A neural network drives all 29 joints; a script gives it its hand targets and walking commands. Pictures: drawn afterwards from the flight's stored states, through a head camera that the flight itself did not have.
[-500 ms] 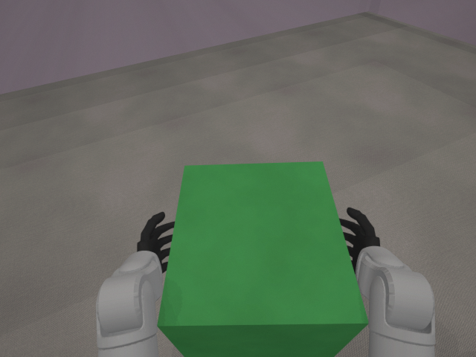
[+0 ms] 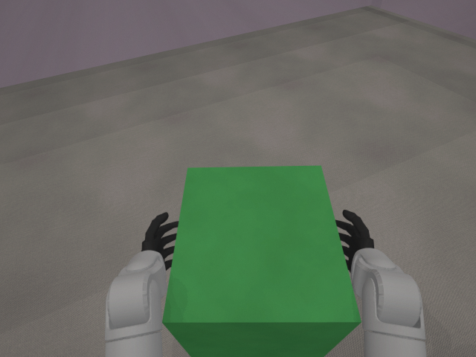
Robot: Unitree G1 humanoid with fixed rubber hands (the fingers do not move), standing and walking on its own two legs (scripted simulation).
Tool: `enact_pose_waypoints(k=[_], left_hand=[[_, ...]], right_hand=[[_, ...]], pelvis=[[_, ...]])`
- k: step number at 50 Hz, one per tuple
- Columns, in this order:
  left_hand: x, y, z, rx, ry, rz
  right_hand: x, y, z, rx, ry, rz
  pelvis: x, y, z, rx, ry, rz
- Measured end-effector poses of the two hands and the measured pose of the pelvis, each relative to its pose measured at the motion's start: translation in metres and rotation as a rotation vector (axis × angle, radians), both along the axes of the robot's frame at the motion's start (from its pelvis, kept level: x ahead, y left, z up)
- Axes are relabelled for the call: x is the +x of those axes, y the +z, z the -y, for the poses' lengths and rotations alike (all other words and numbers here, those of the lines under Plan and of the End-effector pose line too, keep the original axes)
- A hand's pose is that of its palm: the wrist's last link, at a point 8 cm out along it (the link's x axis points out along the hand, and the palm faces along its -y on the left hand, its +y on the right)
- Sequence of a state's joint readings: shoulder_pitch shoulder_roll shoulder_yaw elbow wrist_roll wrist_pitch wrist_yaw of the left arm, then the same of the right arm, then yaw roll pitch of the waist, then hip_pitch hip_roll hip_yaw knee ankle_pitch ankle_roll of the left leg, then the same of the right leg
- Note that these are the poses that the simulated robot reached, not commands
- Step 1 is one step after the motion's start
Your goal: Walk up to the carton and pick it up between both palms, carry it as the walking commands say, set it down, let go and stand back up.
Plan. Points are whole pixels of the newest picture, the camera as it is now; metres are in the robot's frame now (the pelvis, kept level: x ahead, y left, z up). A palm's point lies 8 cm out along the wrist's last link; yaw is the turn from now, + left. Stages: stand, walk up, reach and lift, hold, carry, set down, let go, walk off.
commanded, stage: carry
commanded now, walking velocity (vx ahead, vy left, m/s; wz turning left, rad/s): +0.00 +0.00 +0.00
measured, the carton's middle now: (255, 269) +0.28 +0.00 -0.02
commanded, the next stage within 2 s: hold in 1.06 s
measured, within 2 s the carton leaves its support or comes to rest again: neither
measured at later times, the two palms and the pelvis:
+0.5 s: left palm (153, 254) +0.27 +0.17 +0.06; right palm (352, 253) +0.27 -0.16 +0.06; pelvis +0.01 +0.01 +0.00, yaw +0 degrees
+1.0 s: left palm (153, 252) +0.27 +0.17 +0.06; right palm (350, 252) +0.27 -0.15 +0.05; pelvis +0.02 +0.01 +0.00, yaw +0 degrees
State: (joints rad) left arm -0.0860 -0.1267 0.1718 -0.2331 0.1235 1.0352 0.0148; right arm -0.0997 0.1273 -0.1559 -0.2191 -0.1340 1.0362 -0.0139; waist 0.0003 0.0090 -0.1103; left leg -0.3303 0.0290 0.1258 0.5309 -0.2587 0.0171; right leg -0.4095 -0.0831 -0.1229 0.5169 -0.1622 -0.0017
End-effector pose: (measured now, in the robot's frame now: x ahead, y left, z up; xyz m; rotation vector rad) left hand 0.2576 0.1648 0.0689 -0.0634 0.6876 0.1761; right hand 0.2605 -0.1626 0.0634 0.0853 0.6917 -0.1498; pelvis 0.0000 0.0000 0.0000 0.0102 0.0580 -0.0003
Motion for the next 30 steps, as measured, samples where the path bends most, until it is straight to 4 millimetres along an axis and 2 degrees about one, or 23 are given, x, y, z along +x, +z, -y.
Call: enact_pose_waypoints(k=[30], left_hand=[[0.015, -0.009, -0.008, 0.007, -0.018, 0.027]], right_hand=[[0.011, -0.008, -0.008, -0.017, 0.001, 0.028]], pelvis=[[0.014, -0.001, -0.009, -0.007, -0.001, 0.003]])
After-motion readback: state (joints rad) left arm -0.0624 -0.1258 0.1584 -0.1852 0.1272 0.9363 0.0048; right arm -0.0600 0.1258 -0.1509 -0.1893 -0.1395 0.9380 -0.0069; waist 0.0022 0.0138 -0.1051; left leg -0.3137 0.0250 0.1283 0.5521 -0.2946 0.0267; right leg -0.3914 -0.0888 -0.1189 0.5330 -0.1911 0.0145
